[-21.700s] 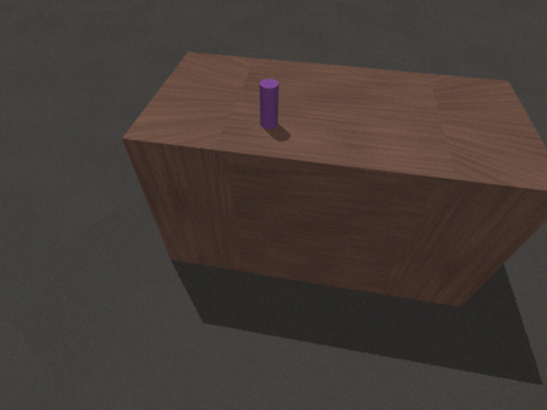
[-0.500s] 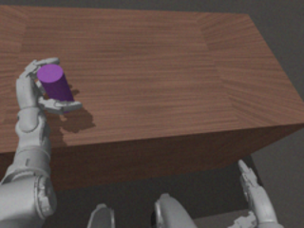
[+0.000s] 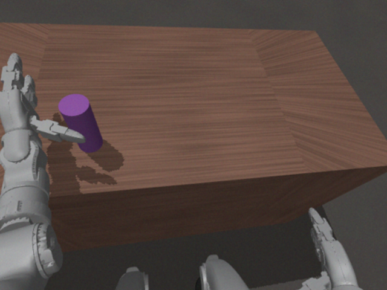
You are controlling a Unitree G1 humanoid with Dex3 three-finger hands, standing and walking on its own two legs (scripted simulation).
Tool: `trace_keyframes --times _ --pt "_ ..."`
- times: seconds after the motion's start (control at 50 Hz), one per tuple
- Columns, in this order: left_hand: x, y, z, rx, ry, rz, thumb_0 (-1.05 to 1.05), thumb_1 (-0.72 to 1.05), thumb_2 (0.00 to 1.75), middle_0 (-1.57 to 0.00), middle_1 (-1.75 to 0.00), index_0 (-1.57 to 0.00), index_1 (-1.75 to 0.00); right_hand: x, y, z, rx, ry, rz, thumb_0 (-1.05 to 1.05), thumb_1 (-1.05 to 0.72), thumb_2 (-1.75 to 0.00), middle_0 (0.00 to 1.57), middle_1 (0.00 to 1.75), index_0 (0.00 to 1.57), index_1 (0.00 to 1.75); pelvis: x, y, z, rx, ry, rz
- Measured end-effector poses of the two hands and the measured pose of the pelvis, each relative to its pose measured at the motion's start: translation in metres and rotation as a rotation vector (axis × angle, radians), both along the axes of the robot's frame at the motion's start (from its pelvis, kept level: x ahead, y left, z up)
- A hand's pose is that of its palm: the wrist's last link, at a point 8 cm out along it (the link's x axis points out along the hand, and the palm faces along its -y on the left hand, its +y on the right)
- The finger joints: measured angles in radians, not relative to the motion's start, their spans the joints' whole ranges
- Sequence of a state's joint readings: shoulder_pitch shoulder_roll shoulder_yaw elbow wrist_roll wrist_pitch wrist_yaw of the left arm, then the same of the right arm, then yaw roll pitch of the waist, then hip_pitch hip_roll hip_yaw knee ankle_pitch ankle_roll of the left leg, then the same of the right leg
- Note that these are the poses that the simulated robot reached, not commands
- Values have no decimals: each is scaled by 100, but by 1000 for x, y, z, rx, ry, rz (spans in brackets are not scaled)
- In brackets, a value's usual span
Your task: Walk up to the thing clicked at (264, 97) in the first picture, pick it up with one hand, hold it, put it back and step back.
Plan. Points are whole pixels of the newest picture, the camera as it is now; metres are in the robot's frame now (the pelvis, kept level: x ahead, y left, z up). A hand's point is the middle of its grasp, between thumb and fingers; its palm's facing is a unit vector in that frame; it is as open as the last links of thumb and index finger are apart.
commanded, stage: withdraw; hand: left
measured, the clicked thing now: (83, 125) +0.46 +0.18 +0.03
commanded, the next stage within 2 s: rise in 0.10 s
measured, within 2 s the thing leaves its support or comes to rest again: neither
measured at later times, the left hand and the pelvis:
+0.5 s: hand out of the picture +0.43 +0.33 +0.13, palm faces +0.39 -0.88 -0.28, open 17.6 cm; pelvis +0.02 +0.00 +0.05, yaw +0 degrees
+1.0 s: hand out of the picture +0.23 +0.25 +0.11, palm faces +0.32 -0.89 -0.32, open 17.4 cm; pelvis +0.03 +0.00 +0.06, yaw +2 degrees
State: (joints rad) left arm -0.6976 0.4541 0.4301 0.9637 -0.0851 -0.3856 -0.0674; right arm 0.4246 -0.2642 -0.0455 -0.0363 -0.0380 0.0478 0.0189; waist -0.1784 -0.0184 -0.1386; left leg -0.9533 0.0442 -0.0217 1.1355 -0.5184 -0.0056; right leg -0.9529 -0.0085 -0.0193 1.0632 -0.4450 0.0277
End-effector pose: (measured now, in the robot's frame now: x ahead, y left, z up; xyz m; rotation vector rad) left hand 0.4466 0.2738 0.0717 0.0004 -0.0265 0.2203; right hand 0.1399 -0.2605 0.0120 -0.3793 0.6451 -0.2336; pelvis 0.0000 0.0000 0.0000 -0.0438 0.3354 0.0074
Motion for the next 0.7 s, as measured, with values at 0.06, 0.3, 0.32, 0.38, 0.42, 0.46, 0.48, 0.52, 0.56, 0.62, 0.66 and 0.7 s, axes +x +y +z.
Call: trace_keyframes --times 0.06,0.3,0.32,0.38,0.42,0.46,0.48,0.52,0.56,0.62,0.66,0.7 --pt "0 13 23 9 -3 7 -2 -59 3 -7 -5 -8 -4 1 0 0 20 7 -14 -1 51 -6 6 5 6 5 3 0 7 1 -18 0" --pt "-22 44 71 101 134 -9 -1 -59 2 -6 -3 -7 -2 10 16 -9 147 39 -22 -1 53 -6 6 5 6 5 14 3 32 11 -91 -2" --pt "-25 47 70 121 165 3 -1 -59 2 -6 -3 -7 -3 10 16 -9 155 45 -24 -1 54 -6 6 5 6 5 14 3 34 13 -97 -3" --pt "-34 59 73 164 220 63 -1 -59 3 -6 -5 -7 -4 10 12 -6 163 57 -39 -1 54 -6 6 5 6 5 15 2 40 19 -117 -5" --pt "-40 71 75 184 243 118 -1 -59 4 -7 -5 -8 -5 10 8 -4 157 62 -47 -1 54 -6 6 5 6 5 16 1 43 22 -128 -5" --pt "-48 83 77 196 262 176 -1 -59 4 -7 -6 -8 -6 10 4 -2 152 69 -52 -1 53 -6 6 5 6 5 16 0 45 24 -135 -3" --pt "-52 89 77 202 274 201 -1 -59 4 -7 -6 -7 -6 10 3 -1 149 73 -52 -1 52 -6 6 5 6 5 16 -1 46 24 -137 -2" --pt "-60 99 77 214 293 241 -1 -59 4 -7 -5 -7 -6 11 2 -1 146 81 -47 -1 52 -7 6 5 6 5 17 -2 48 24 -141 0" --pt "-69 105 78 229 302 268 -1 -58 4 -7 -5 -7 -5 13 2 -2 148 88 -40 -1 51 -7 6 5 6 5 18 -2 50 23 -146 1" --pt "-85 107 76 250 320 281 -1 -58 4 -7 -4 -7 -5 17 4 -2 160 83 -26 -1 50 -7 6 5 6 5 21 -1 52 23 -158 3" --pt "-97 103 72 259 333 276 -1 -58 4 -7 -4 -7 -5 21 6 -1 167 69 -19 -1 50 -7 6 5 6 5 23 -1 54 23 -168 5" --pt "-111 95 67 265 334 262 -1 -57 3 -7 -4 -7 -5 25 7 1 174 52 -19 -1 49 -7 6 5 6 5 25 0 55 24 -181 5"
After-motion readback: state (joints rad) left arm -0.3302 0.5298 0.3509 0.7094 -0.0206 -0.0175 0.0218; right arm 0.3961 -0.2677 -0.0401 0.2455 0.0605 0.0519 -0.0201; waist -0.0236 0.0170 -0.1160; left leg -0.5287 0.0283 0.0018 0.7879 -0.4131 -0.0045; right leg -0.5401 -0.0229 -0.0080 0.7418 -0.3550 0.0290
